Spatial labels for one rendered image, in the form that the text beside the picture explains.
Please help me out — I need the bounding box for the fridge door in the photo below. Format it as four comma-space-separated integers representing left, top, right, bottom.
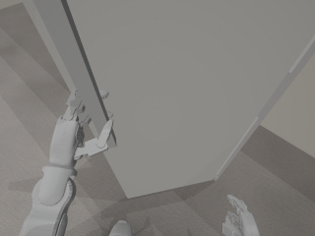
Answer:
22, 0, 315, 199

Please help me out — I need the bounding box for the robot left hand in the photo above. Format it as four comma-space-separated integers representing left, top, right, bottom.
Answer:
48, 88, 113, 168

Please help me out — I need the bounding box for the robot left thigh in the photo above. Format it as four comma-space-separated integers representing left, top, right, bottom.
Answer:
108, 222, 134, 236

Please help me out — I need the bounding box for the robot left shin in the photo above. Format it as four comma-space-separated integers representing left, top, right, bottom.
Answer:
117, 220, 127, 224

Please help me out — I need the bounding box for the handle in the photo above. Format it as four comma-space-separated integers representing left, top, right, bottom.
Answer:
32, 0, 117, 148

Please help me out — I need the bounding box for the robot right hand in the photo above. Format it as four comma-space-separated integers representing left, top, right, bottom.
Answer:
222, 195, 261, 236

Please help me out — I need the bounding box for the left robot forearm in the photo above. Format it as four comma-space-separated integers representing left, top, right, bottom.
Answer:
19, 164, 78, 236

